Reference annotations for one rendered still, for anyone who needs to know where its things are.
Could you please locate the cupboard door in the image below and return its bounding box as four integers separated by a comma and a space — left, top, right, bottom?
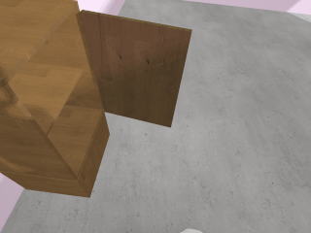
80, 10, 192, 128

